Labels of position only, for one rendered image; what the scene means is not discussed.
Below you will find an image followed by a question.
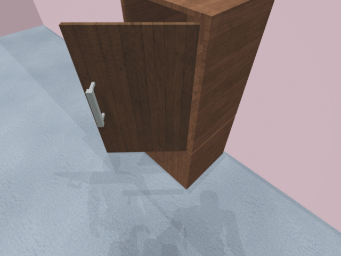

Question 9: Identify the cupboard door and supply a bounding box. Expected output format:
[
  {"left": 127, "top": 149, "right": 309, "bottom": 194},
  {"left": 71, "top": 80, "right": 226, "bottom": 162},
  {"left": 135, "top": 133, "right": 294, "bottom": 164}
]
[{"left": 59, "top": 22, "right": 200, "bottom": 153}]

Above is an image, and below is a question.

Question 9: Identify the handle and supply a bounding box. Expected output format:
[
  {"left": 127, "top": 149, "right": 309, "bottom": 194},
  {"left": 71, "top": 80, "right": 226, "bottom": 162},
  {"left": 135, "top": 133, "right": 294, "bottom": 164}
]
[{"left": 85, "top": 82, "right": 105, "bottom": 127}]

